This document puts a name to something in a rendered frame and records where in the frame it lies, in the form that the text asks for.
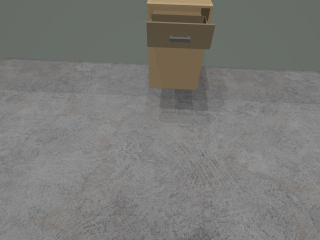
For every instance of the drawer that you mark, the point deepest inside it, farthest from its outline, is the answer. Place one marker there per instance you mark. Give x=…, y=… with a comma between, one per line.
x=161, y=26

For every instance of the cabinet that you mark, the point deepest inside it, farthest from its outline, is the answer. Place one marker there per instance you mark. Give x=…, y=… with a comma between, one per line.
x=176, y=68

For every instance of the handle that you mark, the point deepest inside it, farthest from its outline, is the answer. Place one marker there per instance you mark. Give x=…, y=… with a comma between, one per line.
x=180, y=39

